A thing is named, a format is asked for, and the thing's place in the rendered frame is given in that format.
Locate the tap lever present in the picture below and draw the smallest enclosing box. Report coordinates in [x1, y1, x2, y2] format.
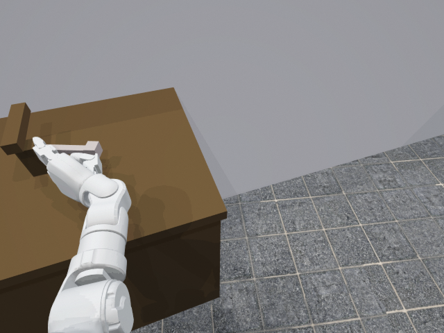
[47, 141, 103, 158]

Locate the counter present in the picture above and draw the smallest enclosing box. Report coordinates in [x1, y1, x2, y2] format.
[0, 87, 228, 333]

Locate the robot left upper arm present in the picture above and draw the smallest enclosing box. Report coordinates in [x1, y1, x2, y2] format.
[49, 279, 134, 333]

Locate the left robot forearm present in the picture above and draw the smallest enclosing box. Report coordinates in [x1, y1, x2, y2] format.
[48, 173, 131, 333]

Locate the robot left hand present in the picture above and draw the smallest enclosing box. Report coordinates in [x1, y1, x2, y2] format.
[33, 137, 103, 203]

